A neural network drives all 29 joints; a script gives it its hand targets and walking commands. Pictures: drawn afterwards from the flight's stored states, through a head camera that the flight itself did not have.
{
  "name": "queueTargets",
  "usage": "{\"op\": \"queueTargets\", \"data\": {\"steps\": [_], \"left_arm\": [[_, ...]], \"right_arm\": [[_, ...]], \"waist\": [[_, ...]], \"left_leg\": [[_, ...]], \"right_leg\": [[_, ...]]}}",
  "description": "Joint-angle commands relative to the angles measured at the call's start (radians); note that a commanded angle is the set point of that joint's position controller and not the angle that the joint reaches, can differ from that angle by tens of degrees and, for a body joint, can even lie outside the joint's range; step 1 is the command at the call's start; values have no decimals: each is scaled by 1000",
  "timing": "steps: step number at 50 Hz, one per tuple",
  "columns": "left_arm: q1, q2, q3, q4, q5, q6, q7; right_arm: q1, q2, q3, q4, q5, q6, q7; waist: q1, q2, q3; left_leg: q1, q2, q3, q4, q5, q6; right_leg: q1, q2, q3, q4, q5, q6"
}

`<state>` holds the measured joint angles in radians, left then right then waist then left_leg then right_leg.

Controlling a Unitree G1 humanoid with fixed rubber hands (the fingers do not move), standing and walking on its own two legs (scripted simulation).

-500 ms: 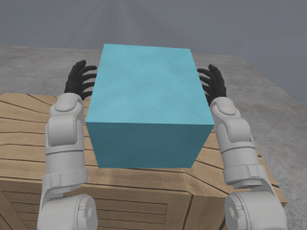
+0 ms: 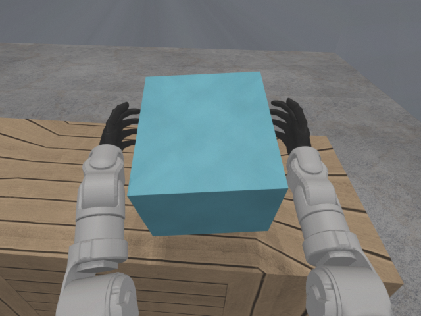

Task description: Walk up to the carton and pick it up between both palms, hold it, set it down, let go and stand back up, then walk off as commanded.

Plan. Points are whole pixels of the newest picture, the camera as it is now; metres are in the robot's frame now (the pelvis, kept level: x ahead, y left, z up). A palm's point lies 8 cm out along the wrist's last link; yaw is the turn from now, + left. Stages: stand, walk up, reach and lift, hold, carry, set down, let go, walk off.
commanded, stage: set down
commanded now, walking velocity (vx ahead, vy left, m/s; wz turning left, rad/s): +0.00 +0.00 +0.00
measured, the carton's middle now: (206, 153) +0.42 +0.02 +0.15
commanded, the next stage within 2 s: none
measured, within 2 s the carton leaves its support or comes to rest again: neither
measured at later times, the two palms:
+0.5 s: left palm (110, 172) +0.33 +0.19 +0.17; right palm (291, 160) +0.37 -0.14 +0.18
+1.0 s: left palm (134, 172) +0.39 +0.16 +0.12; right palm (293, 162) +0.41 -0.17 +0.13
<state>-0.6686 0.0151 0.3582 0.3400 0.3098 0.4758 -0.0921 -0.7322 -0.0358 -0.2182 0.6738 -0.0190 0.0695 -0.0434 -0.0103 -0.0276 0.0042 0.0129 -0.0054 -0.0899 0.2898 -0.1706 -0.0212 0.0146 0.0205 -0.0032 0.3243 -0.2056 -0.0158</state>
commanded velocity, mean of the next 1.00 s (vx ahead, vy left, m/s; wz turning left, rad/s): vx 0.00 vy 0.00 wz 0.00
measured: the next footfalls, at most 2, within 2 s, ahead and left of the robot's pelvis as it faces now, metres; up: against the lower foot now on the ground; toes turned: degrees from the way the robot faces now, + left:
none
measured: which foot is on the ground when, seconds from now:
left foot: down 0.00-1.00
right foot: down 0.00-1.00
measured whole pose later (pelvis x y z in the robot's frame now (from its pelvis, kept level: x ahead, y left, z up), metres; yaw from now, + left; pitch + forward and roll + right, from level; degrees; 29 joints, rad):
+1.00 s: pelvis +0.01 +0.00 +0.00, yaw +0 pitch -1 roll +1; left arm -0.60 -0.04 0.31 0.46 0.29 0.31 0.06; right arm -0.76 -0.08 -0.31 0.89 -0.07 -0.08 0.06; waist -0.01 -0.03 0.01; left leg -0.10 -0.01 -0.09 0.28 -0.16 -0.03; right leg -0.11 0.02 0.00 0.32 -0.20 -0.02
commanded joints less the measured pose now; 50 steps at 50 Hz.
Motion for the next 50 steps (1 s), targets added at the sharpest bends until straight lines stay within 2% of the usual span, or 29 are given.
{"op": "queueTargets", "data": {"steps": [1,3,4,5,8,11,12,14,15,16,17,18,19,21,23,25,27,28,31,34,35,36,37,42,44,46,48,49,50], "left_arm": [[-373,-439,-378,-289,-109,-66,-97],[-374,-475,-472,-358,-154,-90,-79],[-366,-479,-507,-419,-173,-94,-71],[-419,-459,-512,-425,-191,-108,-59],[-383,-482,-586,-492,-204,-124,-39],[-284,-446,-517,-376,-163,-94,-49],[-273,-461,-524,-390,-156,-80,-57],[-264,-411,-421,-267,-114,-48,-83],[-263,-439,-439,-332,-111,-50,-82],[-318,-421,-430,-291,-122,-46,-80],[-314,-451,-423,-300,-104,-45,-86],[-387,-458,-436,-253,-115,-58,-84],[-359,-445,-379,-217,-81,-60,-89],[-417,-447,-412,-226,-102,-72,-75],[-429,-440,-357,-104,-74,-77,-57],[-476,-445,-358,-129,-74,-91,-52],[-532,-426,-345,-72,-87,-127,-36],[-576,-460,-391,-132,-116,-163,-22],[-652,-475,-425,-100,-142,-206,31],[-657,-444,-371,-32,-120,-242,56],[-629,-463,-388,-10,-129,-234,62],[-549,-427,-317,79,-117,-236,58],[-549,-461,-319,41,-86,-245,72],[-483,-462,-270,42,-78,-230,71],[-495,-483,-301,-19,-105,-249,82],[-547,-517,-377,-104,-123,-272,91],[-454,-552,-392,-131,-122,-281,102],[-472,-571,-446,-182,-144,-295,111],[-412,-556,-410,-133,-132,-290,110]], "right_arm": [[-500,365,429,-207,113,-57,112],[-515,386,460,-326,136,-91,97],[-455,381,469,-308,147,-90,90],[-483,405,481,-322,150,-109,89],[-443,409,470,-341,125,-116,83],[-405,364,451,-265,127,-96,84],[-363,360,438,-235,109,-80,86],[-368,300,389,-157,80,-53,93],[-399,316,427,-194,106,-59,98],[-379,288,360,-117,91,-47,103],[-426,317,389,-165,94,-61,107],[-433,290,319,-101,62,-55,117],[-422,308,335,-102,42,-58,122],[-476,301,304,-113,35,-71,139],[-510,304,272,-33,20,-75,175],[-519,285,209,-21,-17,-84,189],[-544,335,184,24,-56,-88,219],[-593,358,218,-43,-50,-124,223],[-605,325,171,67,-75,-144,253],[-603,357,156,84,-120,-152,266],[-608,314,138,95,-116,-149,271],[-546,339,138,129,-124,-144,273],[-553,322,125,157,-138,-145,288],[-464,274,127,254,-102,-126,281],[-498,310,186,173,-72,-154,273],[-510,301,183,170,-66,-182,265],[-519,331,269,62,-20,-208,256],[-511,328,276,57,-19,-217,252],[-524,309,268,44,-27,-219,252]], "waist": [[6,-11,-338],[-16,26,-450],[-41,20,-449],[-24,32,-469],[-61,56,-493],[-48,0,-360],[-58,24,-340],[-49,-35,-241],[-21,-8,-276],[-56,-4,-239],[-19,11,-250],[-59,21,-212],[-13,-5,-162],[-20,11,-224],[34,9,-147],[6,19,-178],[31,1,-173],[38,-13,-256],[29,41,-323],[46,-5,-358],[32,18,-379],[60,-34,-322],[63,6,-349],[53,10,-298],[77,7,-411],[48,32,-486],[94,22,-550],[71,37,-609],[99,25,-585]], "left_leg": [[50,-41,152,30,519,-23],[110,-44,143,69,622,-47],[170,-33,133,82,695,-55],[202,-33,135,97,736,-51],[265,-32,133,122,767,-73],[153,-33,140,67,598,-53],[155,-29,147,73,615,-62],[79,-32,150,24,448,-26],[102,-37,146,34,482,-35],[75,-29,140,13,420,-39],[85,-30,150,14,416,-35],[54,-27,140,-3,356,-51],[26,-31,153,-21,298,-27],[43,-17,138,-27,275,-33],[-49,-11,148,-78,135,-16],[-49,-5,151,-90,50,-13],[-105,-6,160,-119,-44,7],[-100,-5,159,-106,-14,-1],[-49,-2,158,-90,-8,-17],[-77,0,170,-105,-86,10],[-71,6,162,-106,-56,0],[-90,3,164,-107,-69,24],[-51,12,163,-106,-27,5],[-42,3,162,-86,108,-7],[-6,2,165,-38,248,-13],[61,8,163,7,407,-44],[103,8,166,57,572,-53],[105,5,161,79,642,-63],[145,21,151,97,691,-56]], "right_leg": [[179,27,-76,-28,495,66],[187,35,-85,-21,550,66],[150,44,-101,-10,584,68],[82,38,-96,-16,570,79],[45,36,-109,-18,609,66],[139,25,-101,-30,570,65],[134,24,-104,-31,558,56],[129,18,-97,-58,464,62],[136,17,-89,-42,501,65],[112,17,-98,-63,407,61],[103,15,-92,-64,382,54],[65,19,-103,-66,296,47],[67,8,-94,-72,291,56],[28,20,-105,-64,230,49],[5,10,-97,-83,81,34],[-2,6,-101,-81,28,27],[-27,-4,-99,-75,-44,26],[-12,1,-106,-60,3,32],[-70,-3,-117,-63,-11,24],[-47,-7,-109,-60,-20,32],[-60,4,-118,-51,11,31],[-30,-7,-104,-63,15,35],[-64,5,-121,-57,15,28],[-38,14,-101,-60,136,37],[-7,18,-99,-45,256,46],[-9,30,-110,-23,350,47],[-3,42,-107,-13,484,53],[-2,40,-106,8,543,55],[-72,40,-114,11,542,51]]}}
